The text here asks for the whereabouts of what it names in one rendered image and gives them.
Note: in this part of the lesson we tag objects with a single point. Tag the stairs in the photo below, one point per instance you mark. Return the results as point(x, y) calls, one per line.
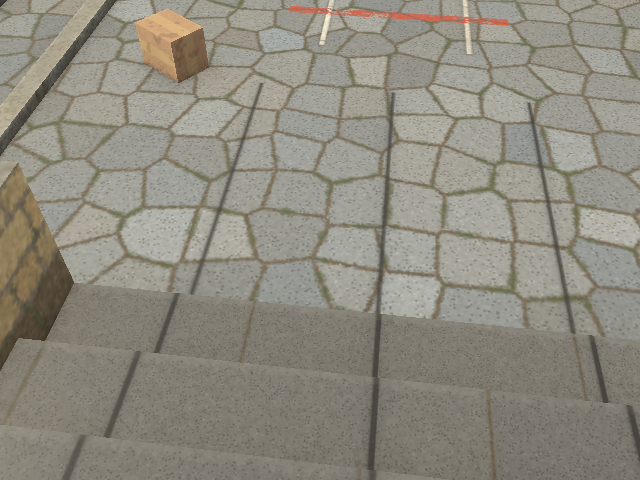
point(135, 384)

